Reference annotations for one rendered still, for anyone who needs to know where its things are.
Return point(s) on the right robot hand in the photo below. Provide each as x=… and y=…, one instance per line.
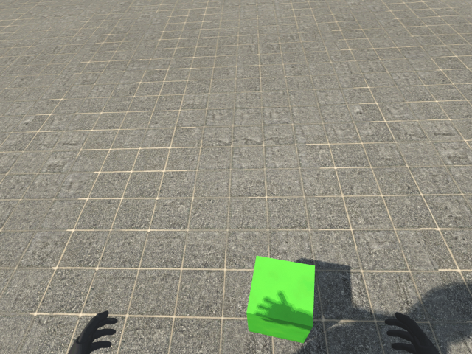
x=421, y=344

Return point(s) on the carton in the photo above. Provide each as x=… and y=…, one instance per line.
x=281, y=299

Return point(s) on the left robot hand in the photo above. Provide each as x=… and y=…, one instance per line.
x=83, y=344

